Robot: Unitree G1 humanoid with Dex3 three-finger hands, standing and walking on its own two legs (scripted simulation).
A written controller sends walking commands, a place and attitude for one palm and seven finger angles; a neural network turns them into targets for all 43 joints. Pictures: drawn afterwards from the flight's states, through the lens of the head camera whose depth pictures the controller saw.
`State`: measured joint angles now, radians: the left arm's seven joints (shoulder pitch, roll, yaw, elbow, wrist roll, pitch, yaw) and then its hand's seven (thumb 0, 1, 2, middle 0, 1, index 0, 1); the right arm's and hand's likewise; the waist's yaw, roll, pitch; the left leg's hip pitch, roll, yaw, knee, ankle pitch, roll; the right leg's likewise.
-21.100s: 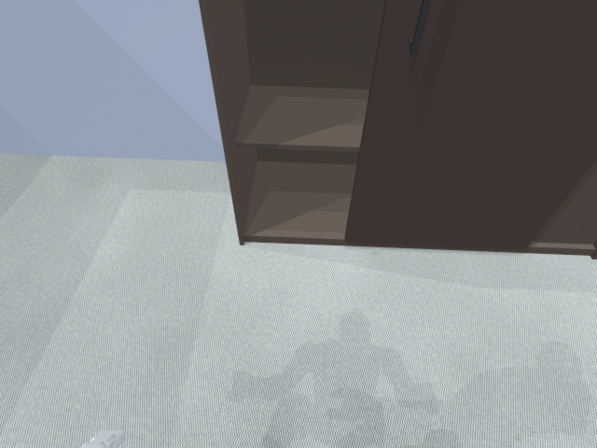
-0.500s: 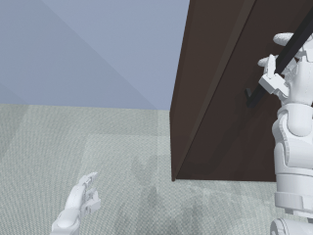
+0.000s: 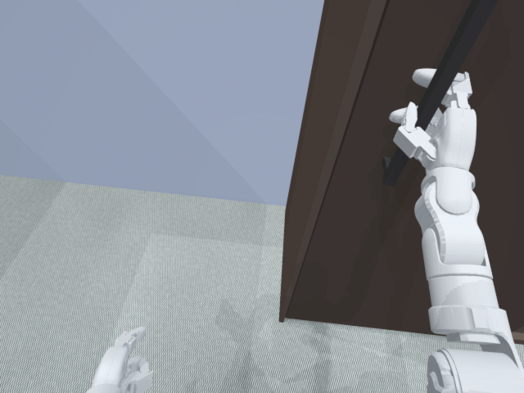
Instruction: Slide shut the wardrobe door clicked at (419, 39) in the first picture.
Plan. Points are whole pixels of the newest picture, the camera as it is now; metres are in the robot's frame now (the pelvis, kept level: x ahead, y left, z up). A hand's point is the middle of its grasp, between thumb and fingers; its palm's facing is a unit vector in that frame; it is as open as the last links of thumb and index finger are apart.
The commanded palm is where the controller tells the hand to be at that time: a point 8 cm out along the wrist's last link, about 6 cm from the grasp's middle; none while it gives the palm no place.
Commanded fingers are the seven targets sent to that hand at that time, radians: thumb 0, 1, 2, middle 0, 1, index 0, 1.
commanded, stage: stop walking and hold the door there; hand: right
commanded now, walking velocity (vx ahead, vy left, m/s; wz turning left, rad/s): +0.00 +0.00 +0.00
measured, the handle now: (428, 91) +0.46 -0.18 +0.25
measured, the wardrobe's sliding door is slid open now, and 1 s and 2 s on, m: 0.00 0.00 0.00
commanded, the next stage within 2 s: loosen the grip on the handle in 0.76 s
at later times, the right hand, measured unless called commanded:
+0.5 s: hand (404, 134) +0.41 -0.15 +0.22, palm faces +0.10 +0.99 -0.10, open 6.4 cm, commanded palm +0.38 -0.16 +0.20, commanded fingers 0.00 -0.90 -0.90 0.45 1.40 0.45 1.40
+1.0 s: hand (419, 127) +0.41 -0.16 +0.23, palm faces +0.10 +0.99 -0.06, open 7.0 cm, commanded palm +0.38 -0.20 +0.21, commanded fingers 0.00 0.07 -0.43 0.45 1.40 0.45 1.40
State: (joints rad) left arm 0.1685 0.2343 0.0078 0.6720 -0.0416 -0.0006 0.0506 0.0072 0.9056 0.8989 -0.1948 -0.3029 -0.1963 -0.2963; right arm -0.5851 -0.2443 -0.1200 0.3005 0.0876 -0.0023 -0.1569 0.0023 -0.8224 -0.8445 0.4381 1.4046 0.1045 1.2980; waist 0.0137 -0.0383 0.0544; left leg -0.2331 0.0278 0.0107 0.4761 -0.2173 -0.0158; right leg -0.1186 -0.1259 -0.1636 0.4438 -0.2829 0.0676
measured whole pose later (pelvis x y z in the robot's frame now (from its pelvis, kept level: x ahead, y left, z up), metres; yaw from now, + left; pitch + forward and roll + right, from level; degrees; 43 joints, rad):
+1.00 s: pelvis -0.01 -0.02 +0.00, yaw -2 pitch +0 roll -1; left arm 0.22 0.21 0.00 0.70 -0.04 -0.13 0.02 0.01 0.90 0.90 -0.20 -0.30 -0.20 -0.30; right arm -0.78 -0.21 -0.14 0.57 0.07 -0.02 -0.02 0.01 -0.57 -0.75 0.55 1.41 0.27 1.36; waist -0.01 0.01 0.00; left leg -0.29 0.09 0.03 0.49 -0.19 -0.02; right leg -0.18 -0.07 -0.14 0.44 -0.25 0.03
